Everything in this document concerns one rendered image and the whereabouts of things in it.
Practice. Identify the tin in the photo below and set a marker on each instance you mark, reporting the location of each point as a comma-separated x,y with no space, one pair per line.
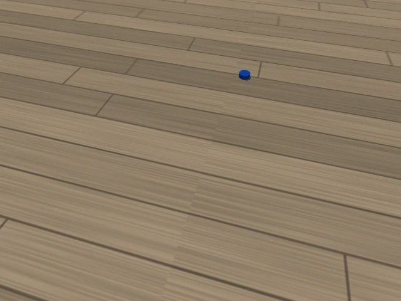
244,74

